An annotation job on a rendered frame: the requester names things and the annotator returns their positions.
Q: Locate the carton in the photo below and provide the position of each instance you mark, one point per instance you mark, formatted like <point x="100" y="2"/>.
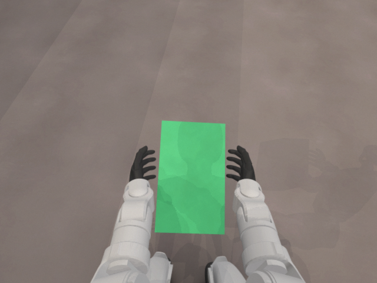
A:
<point x="191" y="178"/>

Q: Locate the robot right forearm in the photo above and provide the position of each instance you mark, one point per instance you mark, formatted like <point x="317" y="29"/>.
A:
<point x="261" y="245"/>

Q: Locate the left robot hand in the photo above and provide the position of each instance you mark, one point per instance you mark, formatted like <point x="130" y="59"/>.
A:
<point x="137" y="170"/>

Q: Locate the right robot upper arm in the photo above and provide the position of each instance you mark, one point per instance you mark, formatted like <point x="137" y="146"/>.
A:
<point x="266" y="276"/>

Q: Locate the right robot shin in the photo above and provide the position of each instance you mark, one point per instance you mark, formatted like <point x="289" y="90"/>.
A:
<point x="219" y="259"/>

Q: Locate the left robot upper arm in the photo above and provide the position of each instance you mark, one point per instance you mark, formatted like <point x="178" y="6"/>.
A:
<point x="130" y="276"/>

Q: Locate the robot shin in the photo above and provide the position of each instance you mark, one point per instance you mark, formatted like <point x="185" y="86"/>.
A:
<point x="219" y="259"/>
<point x="161" y="255"/>

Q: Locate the robot left forearm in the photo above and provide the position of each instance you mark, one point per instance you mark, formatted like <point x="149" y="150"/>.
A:
<point x="129" y="245"/>

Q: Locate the right robot hand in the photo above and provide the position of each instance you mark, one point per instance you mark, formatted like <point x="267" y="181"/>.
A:
<point x="246" y="170"/>

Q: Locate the left robot shin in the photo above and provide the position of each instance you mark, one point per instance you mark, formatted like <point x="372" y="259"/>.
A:
<point x="161" y="255"/>

